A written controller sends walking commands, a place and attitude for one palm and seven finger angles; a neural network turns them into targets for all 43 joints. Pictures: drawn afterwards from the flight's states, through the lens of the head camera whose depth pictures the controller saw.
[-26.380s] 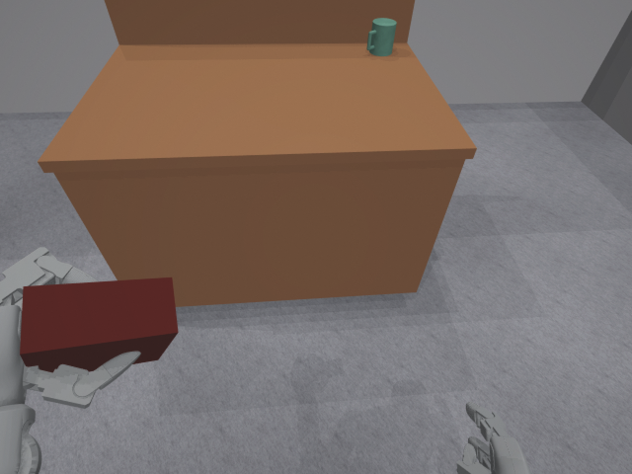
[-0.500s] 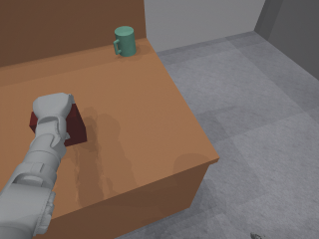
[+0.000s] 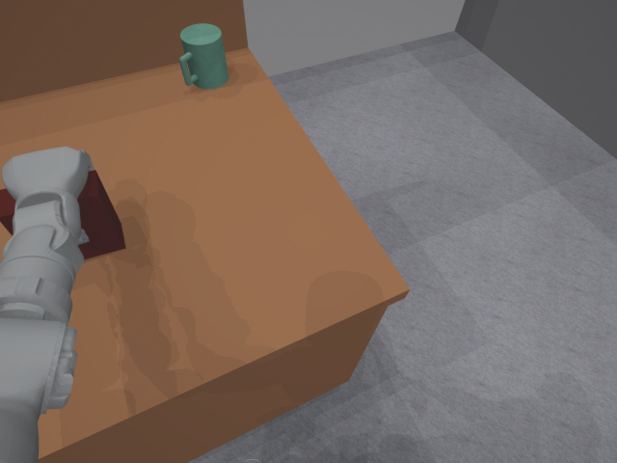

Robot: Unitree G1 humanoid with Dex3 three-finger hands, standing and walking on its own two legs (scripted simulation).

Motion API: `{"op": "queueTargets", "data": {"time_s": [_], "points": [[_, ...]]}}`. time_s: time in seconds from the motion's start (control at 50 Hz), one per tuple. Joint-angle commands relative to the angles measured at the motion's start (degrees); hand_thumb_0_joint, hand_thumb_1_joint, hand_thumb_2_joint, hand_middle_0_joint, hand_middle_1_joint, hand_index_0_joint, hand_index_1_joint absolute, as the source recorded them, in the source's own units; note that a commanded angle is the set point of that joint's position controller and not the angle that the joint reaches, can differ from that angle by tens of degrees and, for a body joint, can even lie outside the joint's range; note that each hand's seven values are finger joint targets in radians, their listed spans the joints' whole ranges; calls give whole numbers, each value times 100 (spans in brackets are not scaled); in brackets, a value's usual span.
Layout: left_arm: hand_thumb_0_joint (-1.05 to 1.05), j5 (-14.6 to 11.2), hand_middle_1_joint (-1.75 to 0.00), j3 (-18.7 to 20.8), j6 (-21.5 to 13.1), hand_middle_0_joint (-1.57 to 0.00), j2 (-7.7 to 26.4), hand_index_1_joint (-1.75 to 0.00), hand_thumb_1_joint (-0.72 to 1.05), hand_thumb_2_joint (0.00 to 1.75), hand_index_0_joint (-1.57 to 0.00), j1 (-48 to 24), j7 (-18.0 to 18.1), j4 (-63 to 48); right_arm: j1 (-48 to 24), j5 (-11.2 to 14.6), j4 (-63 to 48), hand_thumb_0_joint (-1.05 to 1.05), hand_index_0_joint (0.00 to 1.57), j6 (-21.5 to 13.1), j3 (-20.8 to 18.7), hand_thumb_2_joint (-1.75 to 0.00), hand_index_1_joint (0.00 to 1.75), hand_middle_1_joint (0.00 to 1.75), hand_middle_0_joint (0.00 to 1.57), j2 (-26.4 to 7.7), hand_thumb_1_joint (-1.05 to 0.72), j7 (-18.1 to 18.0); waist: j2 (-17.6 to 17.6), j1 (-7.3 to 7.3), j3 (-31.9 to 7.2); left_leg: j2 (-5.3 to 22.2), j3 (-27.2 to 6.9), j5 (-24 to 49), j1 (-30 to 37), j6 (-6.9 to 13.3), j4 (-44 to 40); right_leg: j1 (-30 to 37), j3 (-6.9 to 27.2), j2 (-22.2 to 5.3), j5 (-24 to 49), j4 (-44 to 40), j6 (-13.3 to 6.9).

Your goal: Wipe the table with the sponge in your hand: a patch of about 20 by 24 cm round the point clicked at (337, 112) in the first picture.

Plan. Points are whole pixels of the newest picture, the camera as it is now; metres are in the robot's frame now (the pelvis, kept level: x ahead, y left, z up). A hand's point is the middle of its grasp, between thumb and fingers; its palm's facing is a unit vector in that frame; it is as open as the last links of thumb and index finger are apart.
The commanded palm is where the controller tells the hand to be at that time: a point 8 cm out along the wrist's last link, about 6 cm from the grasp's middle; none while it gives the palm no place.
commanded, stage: slide across to the middle lane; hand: left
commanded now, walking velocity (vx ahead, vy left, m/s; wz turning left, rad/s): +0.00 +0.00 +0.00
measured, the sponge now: (73, 229) +0.43 +0.33 +0.01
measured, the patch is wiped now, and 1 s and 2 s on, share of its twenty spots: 0.25 0.55 0.70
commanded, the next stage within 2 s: wipe back along the middle lane in 0.58 s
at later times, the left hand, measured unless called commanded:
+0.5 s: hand (113, 187) +0.48 +0.27 +0.05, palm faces -0.09 -0.02 -1.00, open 9.3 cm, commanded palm +0.46 +0.25 +0.11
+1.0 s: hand (138, 196) +0.46 +0.23 +0.05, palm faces -0.08 -0.03 -1.00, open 9.3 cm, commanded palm +0.43 +0.22 +0.09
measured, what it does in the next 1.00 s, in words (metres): stands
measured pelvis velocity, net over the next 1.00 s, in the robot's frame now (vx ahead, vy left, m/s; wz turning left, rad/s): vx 0.04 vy -0.01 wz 0.00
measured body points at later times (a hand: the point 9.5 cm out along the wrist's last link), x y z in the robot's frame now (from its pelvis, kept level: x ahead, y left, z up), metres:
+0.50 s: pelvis +0.03 +0.02 +0.00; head +0.09 +0.02 +0.45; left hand +0.48 +0.27 +0.11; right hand +0.12 -0.24 -0.13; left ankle +0.02 +0.10 -0.72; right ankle +0.01 -0.11 -0.72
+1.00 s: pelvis +0.04 -0.01 +0.01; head +0.08 -0.02 +0.46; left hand +0.46 +0.23 +0.10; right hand +0.12 -0.27 -0.13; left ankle +0.02 +0.10 -0.72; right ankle +0.01 -0.11 -0.72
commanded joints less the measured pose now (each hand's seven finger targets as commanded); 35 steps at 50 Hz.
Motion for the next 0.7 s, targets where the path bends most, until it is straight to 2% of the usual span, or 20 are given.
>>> {"op": "queueTargets", "data": {"time_s": [0.0, 0.02, 0.04, 0.06, 0.08, 0.12, 0.16, 0.2, 0.22, 0.26, 0.3, 0.34, 0.44, 0.5, 0.52, 0.54, 0.56, 0.62, 0.64, 0.68], "points": [[0, -58, -160, 91, -74, -120, 1148, -160, 10, 130, -120, -1988, 182, -982, 245, -20, -431, 0, 20, -154, -307, -90, 30, 30, 20, -853, -90, -43, 128, 29, -2155, 30, -223, 1063, 1659, 117, -327, 703, 183, -71, 955, -441, -185], [0, -68, -160, 76, -83, -120, 1169, -160, 10, 130, -120, -2043, 193, -1044, 277, -33, -402, 0, 20, -143, -322, -90, 30, 30, 20, -884, -90, -44, 58, -11, -2135, 42, -227, 1107, 1737, 126, -294, 689, 162, -65, 1000, -443, -167], [0, -139, -160, -10, -109, -120, 1021, -160, 10, 130, -120, -2171, 219, -1219, 251, -25, -417, 0, 20, -146, -327, -90, 30, 30, 20, -851, -90, -40, 117, -22, -2192, 43, -231, 1158, 1812, 110, -324, 695, 142, -63, 1004, -446, -156], [0, -197, -160, -83, -104, -120, 861, -160, 10, 130, -120, -2146, 242, -1222, 229, -13, -404, 0, 20, -153, -336, -90, 30, 30, 20, -828, -90, -37, 69, -51, -2108, 53, -232, 1178, 1882, 114, -342, 664, 133, -58, 998, -485, -151], [0, -208, -160, -40, -69, -120, 897, -160, 10, 130, -120, -2151, 269, -1145, 209, -3, -363, 0, 20, -151, -329, -90, 30, 30, 20, -836, -90, -32, -2, -62, -1984, 62, -247, 1105, 1845, 109, -371, 629, 118, -57, 912, -511, -144], [0, -253, -160, -243, -91, -120, 610, -160, 10, 130, -120, -2472, 290, -1486, 196, -23, -326, 0, 20, -195, -349, -90, 30, 30, 20, -811, -90, -23, 263, -90, -2036, 90, -327, 1297, 2188, 84, -396, 474, 60, -34, 906, -486, -175], [0, -189, -160, -311, 13, -120, 488, -160, 10, 130, -120, -2429, 333, -1409, 139, -19, -290, 0, 20, -185, -348, -90, 30, 30, 20, -787, -90, 0, 296, -85, -1941, 111, -389, 1347, 2315, 28, -441, 341, 9, -21, 802, -484, -190], [0, -220, -160, -478, 80, -120, 77, -160, 10, 130, -120, -2513, 341, -1544, 59, -40, -262, 0, 20, -206, -357, -90, 30, 30, 20, -732, -90, 28, 539, -56, -2006, 151, -473, 1635, 2584, -78, -449, 133, -59, -2, 853, -405, -247], [0, -213, -160, -504, 143, -120, 45, -160, 10, 130, -120, -2404, 348, -1505, 106, -57, -247, 0, 20, -192, -377, -90, 30, 30, 20, -748, -90, 46, 521, -14, -2056, 154, -488, 1689, 2683, -101, -434, 154, -91, 9, 840, -411, -239], [0, -210, -160, -633, 256, -120, -131, -160, 10, 130, -120, -2635, 387, -1473, 33, -66, -225, 0, 20, -158, -361, -90, 30, 30, 20, -724, -90, 66, 426, -80, -1966, 183, -532, 1713, 2683, -168, -443, 44, -132, 8, 831, -369, -227], [0, -267, -160, -273, 383, -120, 106, -160, 10, 130, -120, -2479, 465, -1338, -34, -92, -202, 0, 20, -137, -341, -90, 30, 30, 20, -742, -90, 78, 266, 66, -2077, 179, -517, 1986, 2601, -190, -440, 258, -128, 7, 1036, -341, -258], [0, -238, -160, -369, 514, -120, 66, -160, 10, 130, -120, -2590, 503, -1324, -87, -100, -238, 0, 20, -90, -315, -90, 30, 30, 20, -726, -90, 86, 114, 31, -2154, 153, -444, 2052, 2516, -181, -412, 446, -120, -17, 1195, -322, -216], [0, -115, -160, -330, 854, -120, 79, -160, 10, 130, -120, -2612, 584, -1145, -172, -148, -271, 0, 20, 5, -289, -90, 30, 30, 20, -718, -90, 139, -23, 89, -2330, 127, -345, 2375, 2398, -163, -342, 752, -99, -48, 1673, -251, -200], [0, -137, -160, -503, 953, -120, -227, -160, 10, 130, -120, -2691, 533, -1202, -247, -135, -302, 0, 20, 40, -291, -90, 30, 30, 20, -673, -90, 147, 41, 43, -2361, 135, -363, 2568, 2475, -170, -311, 758, -99, -69, 1830, -229, -200], [0, -145, -160, -747, 976, -120, -468, -160, 10, 130, -120, -2750, 494, -1233, -223, -151, -310, 0, 20, 47, -298, -90, 30, 30, 20, -666, -90, 154, 81, -5, -2313, 133, -344, 2561, 2567, -145, -279, 687, -104, -55, 1828, -262, -186], [0, -130, -160, -701, 985, -120, -437, -160, 10, 130, -120, -2751, 482, -1199, -202, -147, -284, 0, 20, 62, -309, -90, 30, 30, 20, -656, -90, 159, 40, -9, -2339, 152, -354, 2560, 2593, -148, -270, 678, -96, -62, 1824, -266, -183], [0, -158, -160, -832, 1001, -120, -606, -160, 10, 130, -120, -2696, 451, -1199, -234, -137, -318, 0, 20, 77, -298, -90, 30, 30, 20, -636, -90, 160, 3, -22, -2308, 133, -330, 2520, 2563, -122, -273, 712, -85, -63, 1854, -292, -176], [0, -268, -160, -934, 987, -120, -737, -160, 10, 130, -120, -2927, 390, -1329, -236, -135, -282, 0, 20, 88, -294, -90, 30, 30, 20, -628, -90, 128, 95, -84, -2284, 117, -317, 2413, 2602, -79, -269, 761, -69, -72, 1912, -324, -175], [0, -277, -160, -921, 994, -120, -723, -160, 10, 130, -120, -2940, 384, -1298, -246, -126, -272, 0, 20, 100, -287, -90, 30, 30, 20, -618, -90, 119, -4, -99, -2318, 114, -305, 2349, 2562, -60, -274, 812, -52, -84, 1946, -323, -164], [0, -245, -160, -872, 1025, -120, -680, -160, 10, 130, -120, -2643, 364, -1244, -282, -130, -281, 0, 20, 134, -272, -90, 30, 30, 20, -610, -90, 106, -18, -8, -2374, 72, -241, 2371, 2473, -41, -281, 1020, -15, -102, 2129, -326, -174]]}}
